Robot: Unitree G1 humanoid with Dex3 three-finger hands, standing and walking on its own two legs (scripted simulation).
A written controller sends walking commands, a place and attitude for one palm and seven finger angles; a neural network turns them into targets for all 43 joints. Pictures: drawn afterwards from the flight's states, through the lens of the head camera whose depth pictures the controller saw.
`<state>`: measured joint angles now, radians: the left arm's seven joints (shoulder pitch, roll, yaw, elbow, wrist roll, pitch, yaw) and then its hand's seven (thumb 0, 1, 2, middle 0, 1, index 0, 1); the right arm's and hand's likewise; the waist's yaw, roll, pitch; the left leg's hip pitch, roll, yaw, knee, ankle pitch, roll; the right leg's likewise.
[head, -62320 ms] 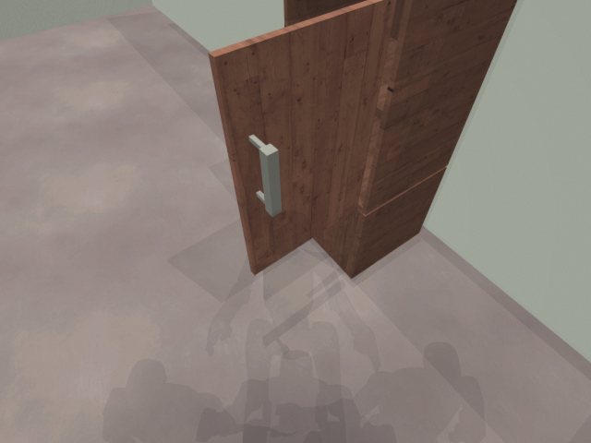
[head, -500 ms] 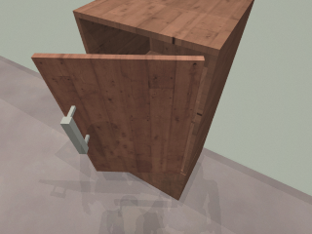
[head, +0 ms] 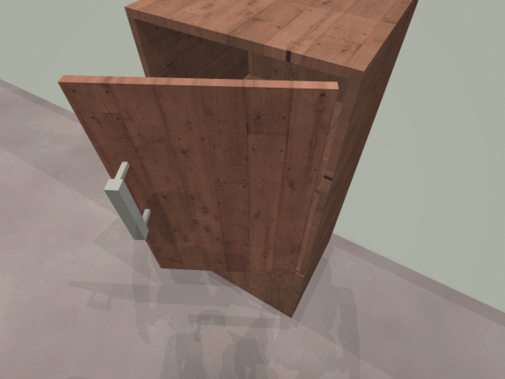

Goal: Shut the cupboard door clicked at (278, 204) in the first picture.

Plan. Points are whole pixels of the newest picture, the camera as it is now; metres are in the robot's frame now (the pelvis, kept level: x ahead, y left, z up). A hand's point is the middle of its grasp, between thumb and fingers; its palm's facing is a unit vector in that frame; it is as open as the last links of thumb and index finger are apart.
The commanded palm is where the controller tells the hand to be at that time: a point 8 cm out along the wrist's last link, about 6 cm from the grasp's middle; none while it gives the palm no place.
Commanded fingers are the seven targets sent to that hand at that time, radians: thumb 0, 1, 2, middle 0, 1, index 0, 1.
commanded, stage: shuffle to correct the standing spot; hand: left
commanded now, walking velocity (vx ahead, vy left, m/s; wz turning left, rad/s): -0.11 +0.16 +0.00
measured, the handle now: (132, 202) +0.40 +0.27 +0.01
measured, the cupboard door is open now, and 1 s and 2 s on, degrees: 27 27 27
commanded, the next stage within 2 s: come to a stop and stand still in 0.04 s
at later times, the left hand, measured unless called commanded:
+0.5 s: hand out of the picture -0.02 +0.26 -0.18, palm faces +0.04 -0.98 -0.19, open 7.4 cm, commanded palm none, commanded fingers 0.00 0.90 0.90 -0.20 -0.30 -0.20 -0.30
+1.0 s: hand out of the picture +0.02 +0.22 -0.17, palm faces +0.01 -0.97 -0.23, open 7.3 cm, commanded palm none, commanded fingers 0.00 0.90 0.90 -0.20 -0.30 -0.20 -0.30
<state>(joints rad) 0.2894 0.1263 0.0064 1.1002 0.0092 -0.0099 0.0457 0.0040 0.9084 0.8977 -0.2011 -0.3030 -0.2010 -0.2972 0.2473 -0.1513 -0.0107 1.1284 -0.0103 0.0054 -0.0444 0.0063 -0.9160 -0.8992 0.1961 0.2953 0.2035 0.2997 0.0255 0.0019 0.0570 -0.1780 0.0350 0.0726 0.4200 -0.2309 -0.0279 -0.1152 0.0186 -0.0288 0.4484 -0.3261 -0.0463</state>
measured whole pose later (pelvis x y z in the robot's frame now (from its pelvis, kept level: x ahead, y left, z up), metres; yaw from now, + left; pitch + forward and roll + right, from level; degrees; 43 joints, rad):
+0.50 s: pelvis -0.03 +0.07 +0.00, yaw +0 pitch +2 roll +0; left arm 0.26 0.20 0.05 1.04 0.03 0.03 0.01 0.00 0.91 0.90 -0.20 -0.30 -0.20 -0.30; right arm 0.27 -0.13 -0.02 1.05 -0.04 -0.01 -0.04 0.00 -0.93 -0.90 0.20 0.30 0.21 0.30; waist 0.00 -0.04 0.03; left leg -0.25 0.00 0.03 0.41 -0.19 0.03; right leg -0.37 -0.01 -0.02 0.95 -0.45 -0.01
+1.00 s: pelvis -0.01 +0.04 -0.01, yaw -1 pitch +0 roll +0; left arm 0.27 0.15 -0.01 1.06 0.01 -0.02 0.04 0.01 0.93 0.90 -0.20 -0.30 -0.20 -0.30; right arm 0.30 -0.17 0.00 1.07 -0.02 0.00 -0.03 0.02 -0.94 -0.90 0.20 0.30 0.20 0.30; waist -0.01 0.04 0.00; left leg -0.25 -0.01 0.05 0.54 -0.29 0.03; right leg -0.18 0.01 -0.02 0.53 -0.35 -0.02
